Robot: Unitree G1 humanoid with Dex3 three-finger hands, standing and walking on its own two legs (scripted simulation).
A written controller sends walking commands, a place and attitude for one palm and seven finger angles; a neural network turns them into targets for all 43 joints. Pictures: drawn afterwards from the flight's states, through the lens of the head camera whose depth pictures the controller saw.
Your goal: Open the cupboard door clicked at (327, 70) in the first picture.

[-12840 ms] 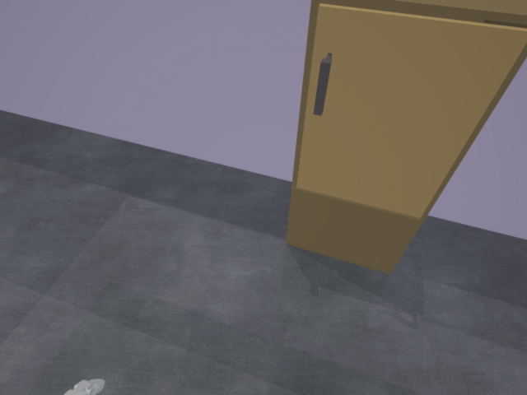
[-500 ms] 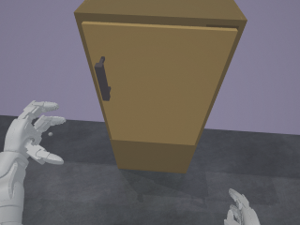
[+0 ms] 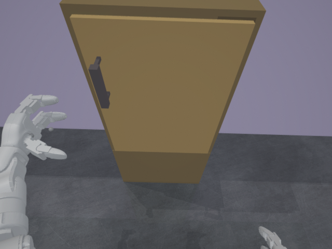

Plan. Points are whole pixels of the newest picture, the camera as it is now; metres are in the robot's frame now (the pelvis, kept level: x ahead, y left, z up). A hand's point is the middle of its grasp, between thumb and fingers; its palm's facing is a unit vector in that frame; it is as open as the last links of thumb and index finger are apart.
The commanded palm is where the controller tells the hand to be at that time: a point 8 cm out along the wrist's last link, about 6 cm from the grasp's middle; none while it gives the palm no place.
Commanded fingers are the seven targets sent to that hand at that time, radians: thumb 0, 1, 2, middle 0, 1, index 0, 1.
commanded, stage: move the hooked fingers beside the handle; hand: left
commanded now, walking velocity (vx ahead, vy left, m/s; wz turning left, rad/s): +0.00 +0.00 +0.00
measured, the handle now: (101, 83) +0.53 +0.21 +0.09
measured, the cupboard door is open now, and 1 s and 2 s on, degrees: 0 0 0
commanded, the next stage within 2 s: slide the fingers in behind the handle in 1.80 s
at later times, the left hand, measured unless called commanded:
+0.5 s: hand (55, 112) +0.40 +0.30 +0.10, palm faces +0.06 -1.00 +0.01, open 14.0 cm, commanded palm +0.38 +0.34 +0.10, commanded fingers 0.00 -0.50 0.30 -0.30 -1.20 -0.30 -1.20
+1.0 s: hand (64, 96) +0.47 +0.30 +0.09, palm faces +0.05 -1.00 +0.01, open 14.0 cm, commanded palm +0.46 +0.34 +0.09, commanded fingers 0.00 -0.50 0.30 -0.30 -1.20 -0.30 -1.20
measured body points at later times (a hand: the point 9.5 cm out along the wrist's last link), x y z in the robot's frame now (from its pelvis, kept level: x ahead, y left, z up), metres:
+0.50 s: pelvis +0.00 +0.01 -0.01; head +0.06 +0.03 +0.44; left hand +0.40 +0.35 +0.10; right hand +0.08 -0.26 -0.10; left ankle +0.01 +0.11 -0.71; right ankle +0.00 -0.10 -0.71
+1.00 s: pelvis +0.00 +0.02 -0.02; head +0.10 +0.05 +0.42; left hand +0.46 +0.35 +0.09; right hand +0.02 -0.25 -0.12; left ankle +0.01 +0.11 -0.71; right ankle +0.00 -0.10 -0.71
